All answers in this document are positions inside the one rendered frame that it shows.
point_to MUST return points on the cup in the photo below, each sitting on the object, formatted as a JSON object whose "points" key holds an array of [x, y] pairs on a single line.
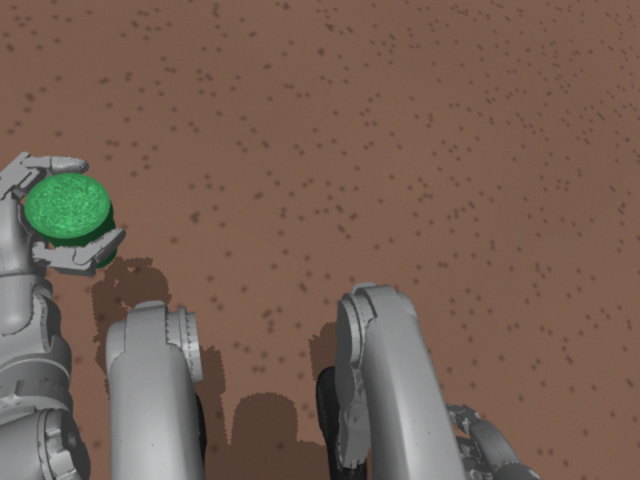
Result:
{"points": [[70, 209]]}

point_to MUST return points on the right robot hand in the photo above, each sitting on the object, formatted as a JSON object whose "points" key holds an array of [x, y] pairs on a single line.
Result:
{"points": [[487, 450]]}

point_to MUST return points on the left robot arm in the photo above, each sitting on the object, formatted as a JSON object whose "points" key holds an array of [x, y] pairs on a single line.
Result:
{"points": [[39, 438]]}

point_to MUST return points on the right robot foot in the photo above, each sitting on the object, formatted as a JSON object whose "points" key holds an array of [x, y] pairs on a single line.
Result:
{"points": [[328, 416]]}

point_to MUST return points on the right robot arm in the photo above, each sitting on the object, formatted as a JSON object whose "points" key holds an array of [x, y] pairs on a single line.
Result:
{"points": [[515, 471]]}

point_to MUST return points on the left robot hand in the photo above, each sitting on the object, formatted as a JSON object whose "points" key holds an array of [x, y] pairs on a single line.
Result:
{"points": [[22, 249]]}

